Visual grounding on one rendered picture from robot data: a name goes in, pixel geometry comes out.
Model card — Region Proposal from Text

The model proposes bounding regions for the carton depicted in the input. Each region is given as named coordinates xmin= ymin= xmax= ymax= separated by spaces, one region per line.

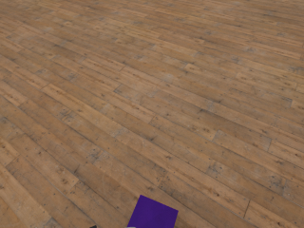
xmin=127 ymin=195 xmax=179 ymax=228

